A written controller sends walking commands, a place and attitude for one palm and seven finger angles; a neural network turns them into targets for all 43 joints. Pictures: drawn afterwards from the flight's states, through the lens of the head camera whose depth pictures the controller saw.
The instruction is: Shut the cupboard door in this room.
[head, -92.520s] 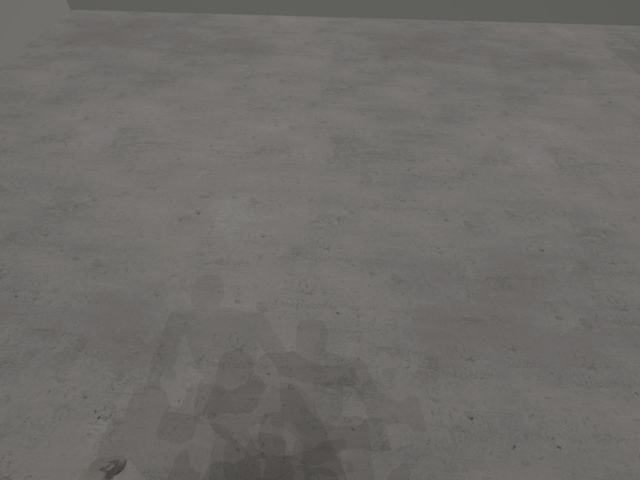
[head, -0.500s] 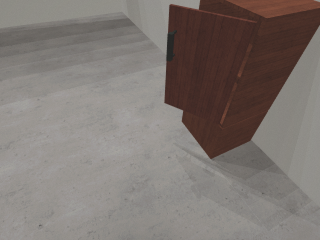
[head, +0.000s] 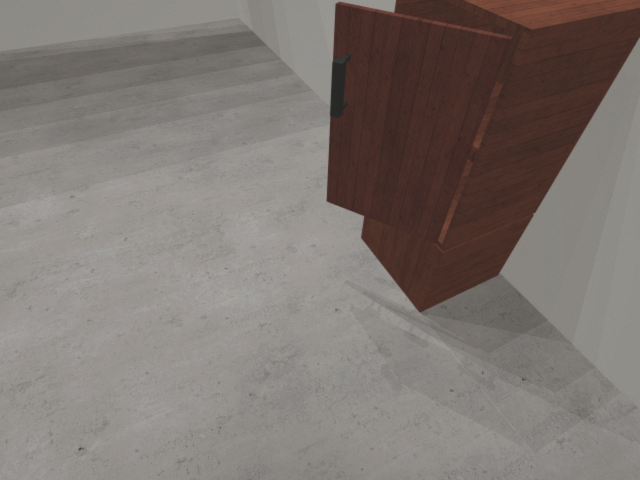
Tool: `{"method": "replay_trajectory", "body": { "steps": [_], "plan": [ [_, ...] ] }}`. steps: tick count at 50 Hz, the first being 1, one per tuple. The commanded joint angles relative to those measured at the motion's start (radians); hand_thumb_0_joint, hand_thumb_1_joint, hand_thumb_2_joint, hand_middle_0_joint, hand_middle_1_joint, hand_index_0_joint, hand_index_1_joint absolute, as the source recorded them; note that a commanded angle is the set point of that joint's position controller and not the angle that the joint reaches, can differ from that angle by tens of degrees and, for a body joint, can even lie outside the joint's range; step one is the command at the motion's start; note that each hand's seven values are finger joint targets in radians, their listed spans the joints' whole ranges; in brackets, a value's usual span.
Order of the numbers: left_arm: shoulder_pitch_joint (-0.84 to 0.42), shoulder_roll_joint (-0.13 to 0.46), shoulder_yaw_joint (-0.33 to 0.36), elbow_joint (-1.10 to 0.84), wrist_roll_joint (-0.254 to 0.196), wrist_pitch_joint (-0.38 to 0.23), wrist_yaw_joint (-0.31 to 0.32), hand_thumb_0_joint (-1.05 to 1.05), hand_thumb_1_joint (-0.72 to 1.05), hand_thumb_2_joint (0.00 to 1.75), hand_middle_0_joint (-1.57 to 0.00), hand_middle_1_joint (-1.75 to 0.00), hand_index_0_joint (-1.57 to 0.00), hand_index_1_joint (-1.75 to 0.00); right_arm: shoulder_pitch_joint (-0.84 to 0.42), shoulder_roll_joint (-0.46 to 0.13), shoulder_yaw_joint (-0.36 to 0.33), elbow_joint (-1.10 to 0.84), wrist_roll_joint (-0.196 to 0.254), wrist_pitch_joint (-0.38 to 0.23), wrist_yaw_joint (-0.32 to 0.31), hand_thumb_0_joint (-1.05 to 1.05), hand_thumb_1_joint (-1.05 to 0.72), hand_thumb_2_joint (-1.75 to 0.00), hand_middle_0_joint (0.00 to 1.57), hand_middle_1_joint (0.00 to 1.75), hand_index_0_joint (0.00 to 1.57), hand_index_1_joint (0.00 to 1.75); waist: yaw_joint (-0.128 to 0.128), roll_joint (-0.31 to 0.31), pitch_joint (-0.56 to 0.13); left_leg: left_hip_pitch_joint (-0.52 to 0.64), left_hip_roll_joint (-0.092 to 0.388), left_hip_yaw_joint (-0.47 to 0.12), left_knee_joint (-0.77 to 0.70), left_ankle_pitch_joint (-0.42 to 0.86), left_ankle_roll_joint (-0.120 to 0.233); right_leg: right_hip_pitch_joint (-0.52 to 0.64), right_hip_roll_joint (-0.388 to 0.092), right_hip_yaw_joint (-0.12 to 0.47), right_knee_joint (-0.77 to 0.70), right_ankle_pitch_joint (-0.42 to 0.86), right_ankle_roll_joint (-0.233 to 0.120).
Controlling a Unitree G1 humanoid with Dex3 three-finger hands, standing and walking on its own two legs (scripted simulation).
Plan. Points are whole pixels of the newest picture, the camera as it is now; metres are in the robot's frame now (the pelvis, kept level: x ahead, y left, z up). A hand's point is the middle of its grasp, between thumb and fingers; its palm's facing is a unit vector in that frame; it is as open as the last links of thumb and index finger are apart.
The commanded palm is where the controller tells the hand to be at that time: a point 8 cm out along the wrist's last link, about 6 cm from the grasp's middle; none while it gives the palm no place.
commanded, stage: look to check the result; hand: left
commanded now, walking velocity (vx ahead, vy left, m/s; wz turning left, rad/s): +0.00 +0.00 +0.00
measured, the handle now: (341, 86) +0.98 -0.01 +0.03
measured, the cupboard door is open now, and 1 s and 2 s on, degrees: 34 34 34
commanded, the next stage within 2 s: walk to a spot facing it in 0.40 s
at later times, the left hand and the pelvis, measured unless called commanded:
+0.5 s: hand out of the picture +0.04 +0.20 -0.17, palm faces -0.01 -0.97 -0.26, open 7.3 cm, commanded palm none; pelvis +0.01 -0.01 +0.00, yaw +0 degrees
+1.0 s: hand out of the picture +0.04 +0.21 -0.19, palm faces +0.24 -0.94 -0.23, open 7.3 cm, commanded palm none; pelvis +0.02 +0.00 -0.02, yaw +14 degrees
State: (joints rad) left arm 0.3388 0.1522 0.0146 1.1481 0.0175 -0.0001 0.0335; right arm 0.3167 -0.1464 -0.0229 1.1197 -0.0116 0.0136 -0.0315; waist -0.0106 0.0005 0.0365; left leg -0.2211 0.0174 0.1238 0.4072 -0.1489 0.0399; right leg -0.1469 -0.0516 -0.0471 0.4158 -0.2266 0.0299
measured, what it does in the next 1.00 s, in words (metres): lifts its right foot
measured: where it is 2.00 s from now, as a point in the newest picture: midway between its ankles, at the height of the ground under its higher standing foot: outside the picture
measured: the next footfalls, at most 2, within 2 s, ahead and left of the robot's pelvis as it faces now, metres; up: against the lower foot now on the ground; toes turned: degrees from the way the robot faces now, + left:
right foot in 1.24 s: +0.13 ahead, -0.13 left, +0.00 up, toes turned +23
left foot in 1.64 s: +0.14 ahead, +0.17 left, +0.00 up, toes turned +46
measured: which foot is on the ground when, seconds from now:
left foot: down 0.00-1.00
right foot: down 0.00-0.88, up 0.90-1.00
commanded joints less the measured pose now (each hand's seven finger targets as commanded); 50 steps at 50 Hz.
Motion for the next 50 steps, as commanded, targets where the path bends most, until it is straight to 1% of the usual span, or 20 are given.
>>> {"method": "replay_trajectory", "body": {
  "steps": [1,12,26,30,32,34,36,37,38,39,40,41,42,43,44,45,46,47,49,50],
  "plan": [
    [0.052,0.12,0.023,-0.024,0.004,-0.01,0.0,0.0,0.9,0.9,-0.2,-0.3,-0.2,-0.3,0.043,-0.132,-0.024,-0.037,-0.002,-0.015,-0.001,0.0,-0.9,-0.9,0.2,0.3,0.2,0.3,-0.002,0.007,0.073,0.014,0.101,-0.146,-0.132,-0.174,-0.006,-0.11,-0.043,0.059,-0.105,-0.056,-0.062],
    [-0.029,0.192,0.029,-0.04,0.002,-0.014,-0.008,0.0,0.9,0.9,-0.2,-0.3,-0.2,-0.3,-0.027,-0.195,-0.029,-0.042,-0.002,-0.017,0.005,0.0,-0.9,-0.9,0.2,0.3,0.2,0.3,-0.003,0.0,0.057,0.042,0.104,-0.145,-0.124,-0.142,-0.009,-0.106,-0.057,0.072,-0.13,-0.075,-0.067],
    [-0.131,0.262,0.034,-0.053,0.0,-0.022,-0.015,0.0,0.9,0.9,-0.2,-0.3,-0.2,-0.3,-0.125,-0.272,-0.027,-0.049,-0.001,-0.031,0.009,0.0,-0.9,-0.9,0.2,0.3,0.2,0.3,0.001,0.02,-0.012,0.09,0.12,-0.152,-0.124,0.024,-0.012,-0.019,-0.07,0.068,-0.134,0.056,-0.061],
    [-0.09,0.193,0.029,-0.057,-0.002,0.004,-0.005,0.0,0.9,0.9,-0.2,-0.3,-0.2,-0.3,-0.107,-0.183,-0.008,-0.058,-0.004,-0.008,0.015,0.0,-0.9,-0.9,0.2,0.3,0.2,0.3,0.006,0.02,-0.004,0.032,0.107,-0.156,-0.06,0.096,-0.023,-0.012,-0.091,0.017,-0.06,0.082,-0.04],
    [-0.089,0.21,0.043,-0.078,-0.001,0.012,-0.002,0.0,0.9,0.9,-0.2,-0.3,-0.2,-0.3,-0.111,-0.196,-0.016,-0.078,-0.005,0.001,0.016,0.0,-0.9,-0.9,0.2,0.3,0.2,0.3,0.011,0.026,-0.008,-0.016,0.103,-0.173,-0.026,0.12,-0.021,-0.001,-0.099,-0.001,-0.014,0.094,-0.041],
    [-0.077,0.227,0.057,-0.102,0.001,0.014,0.0,0.0,0.9,0.9,-0.2,-0.3,-0.2,-0.3,-0.12,-0.203,-0.025,-0.104,-0.005,0.007,0.017,0.0,-0.9,-0.9,0.2,0.3,0.2,0.3,0.018,-0.014,-0.025,-0.056,0.084,-0.172,0.038,0.148,-0.02,0.018,-0.124,-0.002,0.006,0.135,-0.056],
    [-0.078,0.25,0.071,-0.133,0.003,0.018,0.003,0.0,0.9,0.9,-0.2,-0.3,-0.2,-0.3,-0.122,-0.185,-0.032,-0.129,-0.006,0.015,0.021,0.0,-0.9,-0.9,0.2,0.3,0.2,0.3,0.021,-0.093,-0.031,-0.116,0.04,-0.128,0.153,0.115,-0.034,0.037,-0.2,0.022,-0.004,0.155,-0.097],
    [-0.077,0.258,0.078,-0.151,0.005,0.018,0.004,0.0,0.9,0.9,-0.2,-0.3,-0.2,-0.3,-0.125,-0.172,-0.036,-0.146,-0.007,0.019,0.023,0.0,-0.9,-0.9,0.2,0.3,0.2,0.3,0.027,-0.152,-0.029,-0.144,0.018,-0.093,0.25,0.052,-0.043,0.037,-0.255,0.048,-0.023,0.195,-0.133],
    [-0.088,0.26,0.083,-0.168,0.006,0.016,0.007,0.0,0.9,0.9,-0.2,-0.3,-0.2,-0.3,-0.136,-0.164,-0.041,-0.161,-0.01,0.024,0.025,0.0,-0.9,-0.9,0.2,0.3,0.2,0.3,0.026,-0.188,-0.011,-0.172,0.014,-0.073,0.362,-0.143,-0.053,0.02,-0.307,0.053,-0.037,0.258,-0.172],
    [-0.107,0.262,0.085,-0.184,0.012,0.016,0.009,0.0,0.9,0.9,-0.2,-0.3,-0.2,-0.3,-0.136,-0.165,-0.048,-0.18,-0.01,0.028,0.028,0.0,-0.9,-0.9,0.2,0.3,0.2,0.3,0.018,-0.208,-0.001,-0.195,0.018,-0.071,0.442,-0.269,-0.055,0.004,-0.342,0.045,-0.028,0.328,-0.196],
    [-0.133,0.263,0.089,-0.203,0.017,0.015,0.011,0.0,0.9,0.9,-0.2,-0.3,-0.2,-0.3,-0.135,-0.156,-0.051,-0.191,-0.007,0.028,0.033,0.0,-0.9,-0.9,0.2,0.3,0.2,0.3,0.007,-0.196,0.023,-0.196,0.044,-0.079,0.431,-0.326,-0.056,-0.014,-0.362,0.012,0.0,0.362,-0.196],
    [-0.155,0.264,0.092,-0.217,0.018,0.014,0.011,0.0,0.9,0.9,-0.2,-0.3,-0.2,-0.3,-0.118,-0.152,-0.052,-0.197,-0.004,0.026,0.038,0.0,-0.9,-0.9,0.2,0.3,0.2,0.3,-0.011,-0.167,0.025,-0.164,0.059,-0.087,0.335,-0.29,-0.055,-0.023,-0.348,-0.026,0.065,0.393,-0.168],
    [-0.155,0.261,0.092,-0.228,0.012,0.015,0.007,0.0,0.9,0.9,-0.2,-0.3,-0.2,-0.3,-0.079,-0.163,-0.051,-0.195,-0.004,0.021,0.041,0.0,-0.9,-0.9,0.2,0.3,0.2,0.3,-0.029,-0.094,-0.005,-0.073,0.056,-0.085,0.193,-0.106,-0.047,-0.047,-0.301,-0.077,0.171,0.379,-0.113],
    [-0.125,0.227,0.091,-0.244,0.001,0.023,0.002,0.0,0.9,0.9,-0.2,-0.3,-0.2,-0.3,-0.018,-0.218,-0.061,-0.194,-0.013,0.012,0.039,0.0,-0.9,-0.9,0.2,0.3,0.2,0.3,-0.048,0.137,-0.051,0.046,0.147,-0.272,0.043,0.263,0.011,-0.171,-0.179,-0.146,0.367,0.163,-0.021],
    [-0.135,0.179,0.073,-0.275,-0.004,0.026,-0.002,0.0,0.9,0.9,-0.2,-0.3,-0.2,-0.3,0.027,-0.302,-0.08,-0.186,-0.021,0.01,0.03,0.0,-0.9,-0.9,0.2,0.3,0.2,0.3,-0.059,0.362,-0.055,0.125,0.321,-0.541,-0.046,0.511,0.13,-0.327,-0.04,-0.123,0.568,-0.391,0.038],
    [-0.187,0.188,0.075,-0.289,0.006,0.041,0.006,0.0,0.9,0.9,-0.2,-0.3,-0.2,-0.3,0.07,-0.307,-0.084,-0.167,-0.024,0.015,0.018,0.0,-0.9,-0.9,0.2,0.3,0.2,0.3,-0.087,0.261,-0.088,0.096,0.329,-0.608,-0.11,0.273,0.133,-0.343,-0.021,0.018,0.698,-0.417,0.013],
    [-0.204,0.181,0.079,-0.291,0.006,0.043,0.004,0.0,0.9,0.9,-0.2,-0.3,-0.2,-0.3,0.031,-0.31,-0.086,-0.181,-0.023,0.015,0.012,0.0,-0.9,-0.9,0.2,0.3,0.2,0.3,-0.062,0.201,-0.062,0.06,0.316,-0.6,-0.124,0.098,0.123,-0.396,-0.036,0.063,0.74,-0.341,0.009],
    [-0.211,0.183,0.081,-0.289,0.007,0.038,-0.002,0.0,0.9,0.9,-0.2,-0.3,-0.2,-0.3,-0.019,-0.287,-0.08,-0.199,-0.022,0.012,0.008,0.0,-0.9,-0.9,0.2,0.3,0.2,0.3,-0.045,0.171,-0.034,0.014,0.283,-0.562,-0.131,0.004,0.122,-0.409,-0.045,0.08,0.748,-0.263,0.013],
    [-0.194,0.176,0.081,-0.283,0.008,0.026,-0.013,0.0,0.9,0.9,-0.2,-0.3,-0.2,-0.3,-0.056,-0.258,-0.072,-0.217,-0.021,0.002,0.004,0.0,-0.9,-0.9,0.2,0.3,0.2,0.3,-0.023,0.089,-0.057,0.029,0.232,-0.497,-0.112,0.045,0.122,-0.4,-0.036,0.077,0.71,-0.18,0.023],
    [-0.178,0.163,0.079,-0.281,0.006,0.022,-0.015,0.0,0.9,0.9,-0.2,-0.3,-0.2,-0.3,-0.055,-0.256,-0.072,-0.22,-0.021,-0.001,0.004,0.0,-0.9,-0.9,0.2,0.3,0.2,0.3,-0.02,0.085,-0.095,0.066,0.22,-0.484,-0.102,0.054,0.129,-0.392,-0.029,0.078,0.663,-0.18,0.026]
  ]
}}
